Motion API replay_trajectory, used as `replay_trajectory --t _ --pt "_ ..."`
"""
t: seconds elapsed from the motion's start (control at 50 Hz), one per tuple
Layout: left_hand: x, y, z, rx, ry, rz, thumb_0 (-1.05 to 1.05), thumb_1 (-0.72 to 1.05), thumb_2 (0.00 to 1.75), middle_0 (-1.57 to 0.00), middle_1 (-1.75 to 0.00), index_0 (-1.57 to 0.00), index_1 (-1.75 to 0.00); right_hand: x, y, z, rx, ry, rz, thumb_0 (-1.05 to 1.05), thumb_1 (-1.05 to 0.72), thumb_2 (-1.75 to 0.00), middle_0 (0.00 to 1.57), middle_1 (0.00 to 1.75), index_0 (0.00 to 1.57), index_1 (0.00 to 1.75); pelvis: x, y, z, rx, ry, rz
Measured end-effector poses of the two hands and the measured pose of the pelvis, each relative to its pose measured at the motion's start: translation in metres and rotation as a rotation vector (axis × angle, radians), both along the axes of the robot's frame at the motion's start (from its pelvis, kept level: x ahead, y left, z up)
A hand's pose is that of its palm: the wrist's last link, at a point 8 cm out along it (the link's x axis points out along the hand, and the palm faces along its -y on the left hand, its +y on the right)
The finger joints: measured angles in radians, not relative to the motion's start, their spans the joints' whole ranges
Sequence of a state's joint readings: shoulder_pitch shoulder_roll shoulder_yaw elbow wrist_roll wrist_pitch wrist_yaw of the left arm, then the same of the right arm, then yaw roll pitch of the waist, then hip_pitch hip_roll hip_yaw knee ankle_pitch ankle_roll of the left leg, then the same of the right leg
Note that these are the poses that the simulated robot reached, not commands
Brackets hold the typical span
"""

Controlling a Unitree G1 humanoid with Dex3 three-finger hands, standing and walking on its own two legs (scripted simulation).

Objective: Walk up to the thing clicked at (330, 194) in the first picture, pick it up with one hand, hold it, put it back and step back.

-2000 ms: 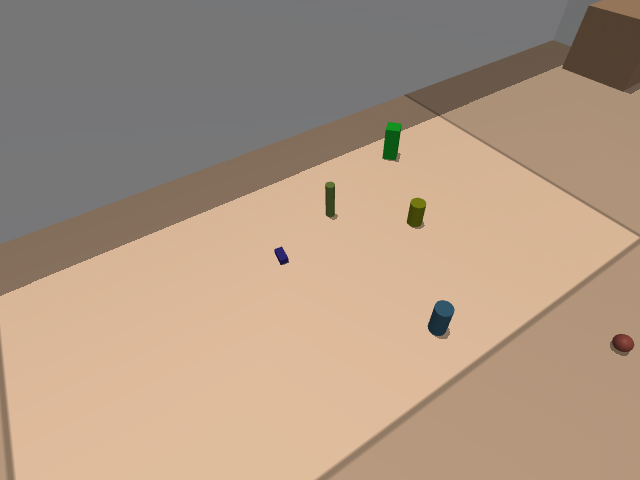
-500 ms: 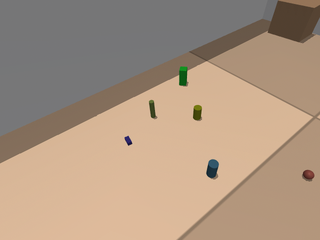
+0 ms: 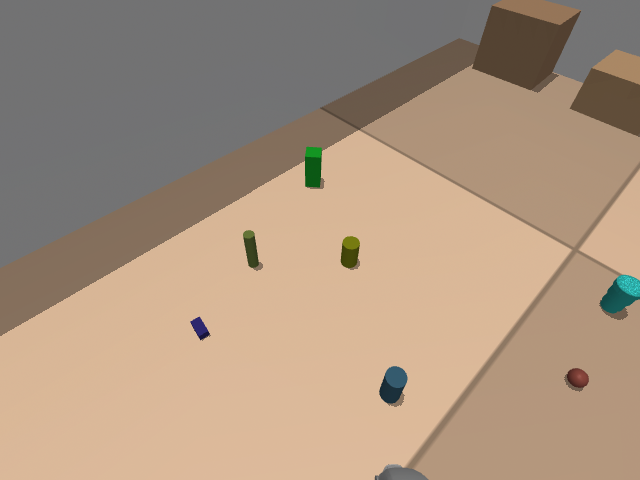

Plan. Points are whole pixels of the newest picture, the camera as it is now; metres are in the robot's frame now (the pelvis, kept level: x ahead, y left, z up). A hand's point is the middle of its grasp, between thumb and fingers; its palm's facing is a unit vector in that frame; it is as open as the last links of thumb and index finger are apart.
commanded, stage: walk up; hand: left
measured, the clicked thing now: (251, 249) +1.03 +0.24 -0.69
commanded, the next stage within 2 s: none
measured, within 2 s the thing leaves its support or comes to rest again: neither
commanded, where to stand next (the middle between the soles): +0.70 +0.03 m, yaw +1 degrees
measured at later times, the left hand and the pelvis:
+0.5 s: hand (145, 414) +0.26 +0.27 -0.13, palm faces +0.00 -0.93 -0.38, open 7.4 cm; pelvis +0.22 -0.01 +0.00, yaw +0 degrees
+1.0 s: hand (159, 282) +0.49 +0.30 -0.14, palm faces -0.07 -0.94 -0.34, open 7.4 cm; pelvis +0.41 +0.03 +0.00, yaw +0 degrees
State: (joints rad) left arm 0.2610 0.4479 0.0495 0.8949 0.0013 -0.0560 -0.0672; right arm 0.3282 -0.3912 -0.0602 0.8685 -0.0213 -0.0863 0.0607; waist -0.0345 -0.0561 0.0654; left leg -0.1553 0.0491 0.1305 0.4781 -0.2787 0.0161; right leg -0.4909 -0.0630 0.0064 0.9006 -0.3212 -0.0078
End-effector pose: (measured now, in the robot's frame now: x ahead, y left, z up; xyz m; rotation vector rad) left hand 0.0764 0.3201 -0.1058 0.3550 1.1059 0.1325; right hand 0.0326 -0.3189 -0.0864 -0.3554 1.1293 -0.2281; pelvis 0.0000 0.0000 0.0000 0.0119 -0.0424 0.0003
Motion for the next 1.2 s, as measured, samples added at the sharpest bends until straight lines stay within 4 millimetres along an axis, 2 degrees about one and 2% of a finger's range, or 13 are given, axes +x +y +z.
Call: replay_trajectory --t 0.1,0.16,0.2,0.3,0.4,0.54,0.64,0.74,0.82,0.92,1.02,1.12,1.2 --pt "0.078 -0.01 0.015 0.033 -0.043 -0.043 0.01 0.91 0.9 -0.2 -0.3 -0.2 -0.3 0.016 -0.015 -0.018 0.026 0.073 -0.039 0.01 -0.9 -0.9 0.21 0.3 0.2 0.3 0.049 -0.009 -0.005 0.011 0.003 -0.006" --pt "0.12 -0.018 0.016 0.067 -0.09 -0.046 0.01 0.91 0.9 -0.2 -0.3 -0.2 -0.3 0.04 -0.028 -0.039 0.041 0.103 -0.049 0.01 -0.9 -0.9 0.21 0.3 0.2 0.3 0.083 -0.022 -0.018 0.01 0.001 0.0" --pt "0.14 -0.024 0.016 0.081 -0.13 -0.03 0.01 0.91 0.9 -0.2 -0.3 -0.2 -0.3 0.062 -0.032 -0.05 0.047 0.119 -0.044 0.01 -0.9 -0.9 0.21 0.3 0.2 0.3 0.1 -0.029 -0.023 -0.007 -0.01 0.003" --pt "0.156 -0.036 0.026 0.064 -0.116 0.014 0.01 0.91 0.9 -0.2 -0.3 -0.2 -0.3 0.138 -0.029 -0.045 0.072 0.064 -0.004 0.01 -0.9 -0.9 0.2 0.3 0.2 0.3 0.139 -0.03 -0.01 -0.007 -0.017 -0.003" --pt "0.162 -0.032 0.026 0.051 -0.045 0.041 0.01 0.9 0.9 -0.2 -0.3 -0.21 -0.3 0.206 -0.021 -0.029 0.077 0.003 0.04 0.01 -0.9 -0.9 0.2 0.3 0.2 0.3 0.179 -0.023 -0.001 -0.021 -0.003 -0.01" --pt "0.181 0.003 0.001 0.031 0.041 0.097 0.01 0.9 0.9 -0.2 -0.3 -0.21 -0.3 0.292 -0.001 -0.014 0.024 -0.007 0.095 0.01 -0.9 -0.9 0.2 0.3 0.2 0.3 0.242 0.001 -0.008 -0.053 0.009 0.006" --pt "0.216 0.032 -0.025 0.022 0.11 0.107 0.01 0.9 0.9 -0.2 -0.3 -0.21 -0.3 0.348 0.024 -0.007 -0.021 -0.08 0.098 0.01 -0.9 -0.9 0.2 0.3 0.2 0.3 0.286 0.027 -0.019 -0.034 0.0 0.006" --pt "0.272 0.039 -0.021 -0.004 0.09 0.074 0.01 0.91 0.9 -0.2 -0.3 -0.2 -0.3 0.368 0.043 0.01 -0.023 -0.091 0.06 0.0 -0.9 -0.9 0.21 0.3 0.2 0.3 0.321 0.037 -0.006 -0.029 -0.009 -0.003" --pt "0.314 0.041 -0.013 -0.017 0.061 0.054 0.01 0.91 0.9 -0.2 -0.3 -0.2 -0.3 0.375 0.05 0.013 -0.017 -0.061 0.043 0.0 -0.9 -0.9 0.21 0.3 0.2 0.3 0.349 0.042 0.002 -0.022 -0.012 -0.005" --pt "0.365 0.038 -0.001 -0.013 0.045 0.032 0.01 0.91 0.9 -0.2 -0.3 -0.2 -0.3 0.383 0.047 0.006 0.002 -0.009 0.008 0.0 -0.9 -0.9 0.21 0.3 0.2 0.3 0.383 0.041 0.005 -0.012 -0.009 -0.004" --pt "0.424 0.025 0.006 0.007 0.012 0.005 0.01 0.91 0.9 -0.2 -0.3 -0.2 -0.3 0.398 0.034 -0.011 0.027 0.049 -0.022 0.01 -0.9 -0.9 0.21 0.3 0.2 0.3 0.421 0.031 0.0 0.003 -0.004 -0.009" --pt "0.483 0.005 0.007 0.045 -0.062 -0.015 0.01 0.91 0.9 -0.2 -0.3 -0.2 -0.3 0.43 0.015 -0.039 0.047 0.085 -0.036 0.01 -0.9 -0.9 0.21 0.3 0.2 0.3 0.461 0.013 -0.015 -0.016 -0.009 -0.005" --pt "0.506 -0.008 0.017 0.038 -0.108 0.003 0.01 0.91 0.9 -0.2 -0.3 -0.2 -0.3 0.469 0.013 -0.041 0.062 0.089 -0.009 0.01 -0.9 -0.9 0.2 0.3 0.2 0.3 0.482 0.007 -0.01 -0.004 -0.017 -0.005"
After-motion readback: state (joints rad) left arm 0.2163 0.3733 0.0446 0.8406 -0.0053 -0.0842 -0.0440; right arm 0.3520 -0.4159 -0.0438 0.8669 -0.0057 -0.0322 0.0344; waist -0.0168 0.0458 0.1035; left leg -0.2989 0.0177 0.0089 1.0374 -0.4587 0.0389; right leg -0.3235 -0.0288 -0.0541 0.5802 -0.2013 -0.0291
